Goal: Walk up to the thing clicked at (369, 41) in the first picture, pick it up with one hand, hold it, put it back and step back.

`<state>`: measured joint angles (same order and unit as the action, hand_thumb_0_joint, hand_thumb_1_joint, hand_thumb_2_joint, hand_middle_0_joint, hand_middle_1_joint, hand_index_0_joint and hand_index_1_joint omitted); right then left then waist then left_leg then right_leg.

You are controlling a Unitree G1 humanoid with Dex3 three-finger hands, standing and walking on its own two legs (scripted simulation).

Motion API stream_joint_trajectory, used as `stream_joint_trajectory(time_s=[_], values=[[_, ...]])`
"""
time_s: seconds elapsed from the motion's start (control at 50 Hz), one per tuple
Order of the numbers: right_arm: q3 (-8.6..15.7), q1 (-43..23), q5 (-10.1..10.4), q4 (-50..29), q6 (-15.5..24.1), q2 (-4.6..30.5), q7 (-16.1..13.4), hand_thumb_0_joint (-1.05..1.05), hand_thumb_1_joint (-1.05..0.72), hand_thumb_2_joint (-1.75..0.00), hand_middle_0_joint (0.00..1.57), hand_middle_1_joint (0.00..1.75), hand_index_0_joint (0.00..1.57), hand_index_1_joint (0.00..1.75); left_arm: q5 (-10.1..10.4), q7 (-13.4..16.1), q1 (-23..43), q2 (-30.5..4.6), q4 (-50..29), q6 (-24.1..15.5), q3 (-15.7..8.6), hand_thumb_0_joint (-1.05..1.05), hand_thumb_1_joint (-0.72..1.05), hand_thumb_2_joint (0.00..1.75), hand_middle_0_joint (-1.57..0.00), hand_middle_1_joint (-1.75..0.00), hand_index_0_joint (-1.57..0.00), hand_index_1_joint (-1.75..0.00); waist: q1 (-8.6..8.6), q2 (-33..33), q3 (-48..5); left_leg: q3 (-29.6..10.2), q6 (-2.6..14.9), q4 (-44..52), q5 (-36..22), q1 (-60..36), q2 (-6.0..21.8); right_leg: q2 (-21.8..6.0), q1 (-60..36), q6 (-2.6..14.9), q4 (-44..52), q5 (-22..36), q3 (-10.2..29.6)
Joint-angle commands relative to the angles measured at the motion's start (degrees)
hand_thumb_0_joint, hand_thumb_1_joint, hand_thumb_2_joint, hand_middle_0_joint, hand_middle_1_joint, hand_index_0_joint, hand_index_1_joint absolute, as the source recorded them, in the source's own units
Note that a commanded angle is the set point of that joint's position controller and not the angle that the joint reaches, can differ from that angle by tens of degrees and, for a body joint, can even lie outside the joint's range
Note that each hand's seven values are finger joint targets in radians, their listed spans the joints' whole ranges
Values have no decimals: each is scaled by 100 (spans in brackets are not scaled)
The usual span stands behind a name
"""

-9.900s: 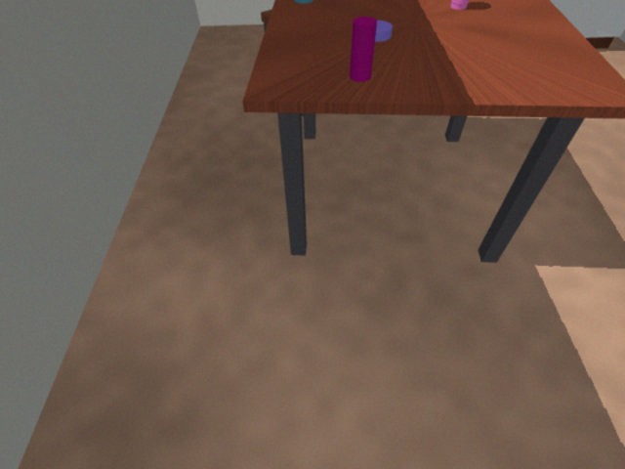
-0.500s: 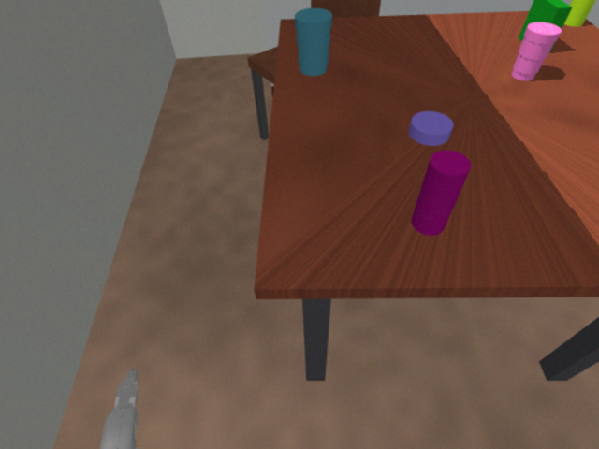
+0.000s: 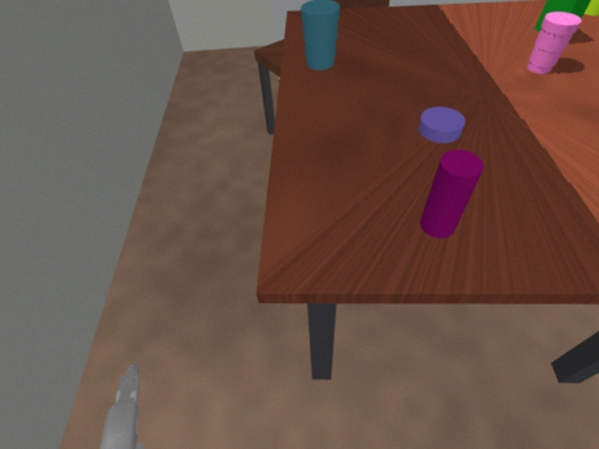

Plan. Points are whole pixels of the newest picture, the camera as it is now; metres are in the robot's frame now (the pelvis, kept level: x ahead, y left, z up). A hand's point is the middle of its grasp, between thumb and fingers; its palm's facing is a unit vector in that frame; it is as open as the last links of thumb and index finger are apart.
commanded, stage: go down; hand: right
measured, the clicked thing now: (448, 196) +0.46 -0.20 +0.05
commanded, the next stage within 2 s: approach in 1.38 s
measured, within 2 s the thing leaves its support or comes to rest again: neither
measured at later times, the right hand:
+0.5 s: hand out of the picture +0.36 -0.39 +0.16, palm faces +0.17 +0.99 +0.01, open 17.6 cm
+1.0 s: hand out of the picture +0.37 -0.39 +0.16, palm faces +0.18 +0.98 +0.02, open 17.6 cm
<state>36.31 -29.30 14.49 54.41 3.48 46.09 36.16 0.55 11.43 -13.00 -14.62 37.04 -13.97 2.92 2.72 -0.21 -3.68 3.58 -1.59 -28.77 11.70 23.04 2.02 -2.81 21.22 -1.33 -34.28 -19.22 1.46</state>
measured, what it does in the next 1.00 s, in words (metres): stands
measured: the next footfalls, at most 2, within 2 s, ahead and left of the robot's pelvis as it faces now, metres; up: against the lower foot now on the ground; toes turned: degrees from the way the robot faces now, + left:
none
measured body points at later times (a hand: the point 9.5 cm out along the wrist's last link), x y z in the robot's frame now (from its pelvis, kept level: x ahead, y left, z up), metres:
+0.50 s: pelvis -0.02 -0.01 -0.01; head +0.03 -0.03 +0.44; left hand +0.13 +0.26 -0.07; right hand +0.35 -0.45 +0.16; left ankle +0.03 +0.14 -0.73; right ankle -0.02 -0.13 -0.73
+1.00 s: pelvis -0.01 -0.01 -0.01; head +0.04 -0.03 +0.44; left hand +0.14 +0.25 -0.06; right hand +0.36 -0.45 +0.17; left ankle +0.03 +0.14 -0.73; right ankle -0.02 -0.13 -0.73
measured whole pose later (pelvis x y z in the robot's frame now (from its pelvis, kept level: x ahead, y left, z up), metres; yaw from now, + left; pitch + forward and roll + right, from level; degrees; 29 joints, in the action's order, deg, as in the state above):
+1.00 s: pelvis -0.01 -0.01 -0.01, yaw +0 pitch +9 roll +3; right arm 36.9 -37.6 11.6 62.5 3.7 52.6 36.4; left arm 0.1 10.8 -14.8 -14.8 32.6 -14.6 4.1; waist 4.8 -0.8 -4.3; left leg 3.5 -1.9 -32.5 12.5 28.8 1.8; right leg -3.0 27.7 -1.0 -39.8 -21.1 1.7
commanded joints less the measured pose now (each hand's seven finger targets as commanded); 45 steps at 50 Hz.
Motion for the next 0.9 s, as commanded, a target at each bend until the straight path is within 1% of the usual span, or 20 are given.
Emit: stream_joint_trajectory(time_s=[0.0, 0.14, 0.16, 0.2, 0.24, 0.28, 0.3, 0.38, 0.4, 0.44, 0.54, 0.56, 0.58, 0.62, 0.68, 0.72, 0.78, 0.82, 0.86, 0.88], values=[[335, -2104, 154, -1115, 370, 2449, 24, 0, 53, -6, 5, 5, 5, 5, -2, 79, 194, -795, -720, -247, -296, 0, -57, 6, -6, -5, -5, -6, 42, 1034, -1569, -62, 255, 61, -1422, -852, -187, 216, -471, 111, 333, 2264, -39], [334, -2366, 91, -775, 399, 2670, 63, 0, 56, -6, 5, 5, 5, 5, -4, 105, 285, -963, -881, -283, -393, 0, -56, 5, -5, -5, -5, -5, 118, 840, -1558, -135, 205, 74, -1019, -779, -123, 293, -172, 206, 348, 1384, -71], [339, -2403, 97, -757, 416, 2686, 60, 0, 57, -6, 4, 5, 5, 5, -5, 111, 339, -1057, -1007, -313, -449, 0, -56, 5, -5, -5, -5, -5, 149, 767, -1598, -106, 208, 53, -1002, -736, -150, 270, -197, 193, 351, 1395, -35], [303, -2421, 42, -575, 423, 2746, 77, 0, 57, -6, 4, 5, 5, 5, -6, 82, 271, -797, -837, -303, -228, 0, -56, 6, -5, -5, -5, -5, 79, 909, -1557, -124, 217, 24, -969, -735, -128, 289, -88, 185, 300, 1369, -58], [348, -2480, 46, -514, 430, 2812, 69, 0, 58, -5, 5, 5, 5, 5, -4, 132, 389, -1071, -1168, -338, -424, 0, -56, 6, -5, -5, -5, -5, 129, 737, -1840, -93, 228, -37, -1093, -760, -159, 255, -150, 170, 280, 1579, -11], [259, -2671, -7, -525, 445, 2824, 83, 0, 58, -5, 4, 5, 5, 5, -16, 97, 203, -849, -1054, -309, -221, 0, -56, 6, -5, -5, -5, -5, 150, 1052, -1731, -109, 258, -45, -1035, -592, -155, 255, -230, 133, 217, 1604, -36], [298, -2621, -22, -390, 436, 2887, 73, 0, 58, -5, 4, 5, 5, 5, -14, 103, 187, -956, -1081, -316, -301, 0, -56, 6, -5, -5, -5, -5, 138, 959, -1736, -94, 261, -54, -1056, -609, -170, 247, -133, 130, 222, 1647, -12], [272, -2739, -43, -322, 476, 2964, 43, 0, 61, -5, 4, 5, 4, 5, -29, 75, 380, -969, -1033, -359, -298, 0, -56, 5, -5, -5, -5, -5, 124, 1085, -1495, -99, 269, -22, -501, -445, -180, 228, 142, 137, 304, 937, -1], [291, -2792, -82, -383, 486, 3063, 31, 0, 60, -5, 4, 5, 5, 5, -38, 81, 381, -1034, -1014, -360, -366, 0, -55, 5, -5, -5, -5, -5, 128, 1171, -1630, -111, 284, -21, -458, -448, -183, 224, 110, 123, 323, 892, 4], [257, -2746, -47, -336, 503, 2966, 48, 0, 59, -5, 4, 5, 5, 5, -25, 77, 355, -923, -1156, -386, -244, 0, -55, 5, -5, -5, -5, -5, 144, 1104, -1681, -88, 269, -29, -426, -413, -203, 214, 41, 119, 294, 850, 5], [284, -2828, -31, -335, 508, 2981, 22, 0, 59, -5, 4, 5, 5, 5, -46, 117, 203, -1051, -1206, -413, -330, 0, -56, 6, -5, -5, -5, -5, 182, 1219, -1977, -57, 308, -144, -812, -422, -227, 177, -179, 48, 150, 1585, 40], [275, -2724, -53, -336, 485, 2930, -1, 0, 58, -5, 5, 5, 5, 5, -34, 111, 292, -995, -1307, -419, -261, 0, -56, 6, -5, -5, -5, -5, 105, 1101, -2012, -68, 296, -132, -865, -505, -213, 206, -120, 75, 134, 1576, 17], [197, -2765, -45, -313, 488, 2875, 1, 0, 59, -5, 5, 5, 5, 5, -30, 117, 231, -1005, -1258, -422, -277, 0, -57, 6, -5, -5, -4, -5, 161, 1136, -1859, -42, 301, -151, -827, -385, -236, 175, -107, 56, 141, 1600, 35], [286, -2743, -61, -486, 496, 2997, -21, 0, 57, -5, 5, 5, 5, 5, -43, 100, 74, -974, -1110, -385, -259, 0, -56, 6, -5, -5, -5, -5, 83, 1363, -1973, -28, 327, -194, -936, -384, -238, 159, -254, 4, 90, 1998, 51], [265, -2711, -36, -503, 452, 2917, -23, 0, 56, -5, 5, 5, 5, 5, -51, 105, 56, -1093, -1118, -386, -401, 0, -56, 6, -5, -5, -5, -5, 154, 1303, -1992, 4, 316, -216, -1058, -248, -271, 116, -485, -18, 0, 2461, 84], [276, -2637, -20, -437, 432, 2854, -17, 0, 55, -5, 5, 5, 5, 5, -39, 68, 91, -894, -997, -356, -223, 0, -57, 6, -5, -5, -4, -5, 103, 1162, -1757, 5, 312, -224, -1053, -321, -255, 136, -174, 16, 21, 2303, 75], [266, -2665, -71, -415, 425, 2877, -17, 0, 57, -6, 5, 5, 5, 5, -34, 85, 138, -1047, -1232, -362, -384, 0, -56, 6, -5, -5, -5, -5, 151, 1036, -1808, -50, 304, -189, -947, -502, -218, 177, -10, 79, 91, 1710, 22], [272, -2701, -87, -463, 405, 2892, -8, 0, 56, -6, 5, 5, 5, 5, -22, 66, 11, -893, -1293, -338, -231, 0, -56, 6, -5, -5, -4, -5, 123, 1123, -1931, -44, 308, -212, -1064, -471, -234, 175, -175, 49, 53, 1987, 17], [277, -2750, -57, -474, 397, 2913, 5, 0, 57, -6, 5, 6, 5, 6, -21, 69, -167, -924, -1157, -317, -303, 0, -56, 6, -5, -5, -4, -5, 171, 1116, -1861, -20, 301, -243, -1149, -367, -254, 164, -223, 38, 14, 2186, 32], [384, -2795, -71, -571, 410, 3121, -2, 0, 57, -6, 5, 6, 5, 6, -26, 66, -157, -1014, -1199, -319, -363, 0, -56, 6, -5, -5, -4, -5, 144, 1256, -1947, -20, 311, -259, -1181, -329, -249, 153, -311, 19, -18, 2398, 50]])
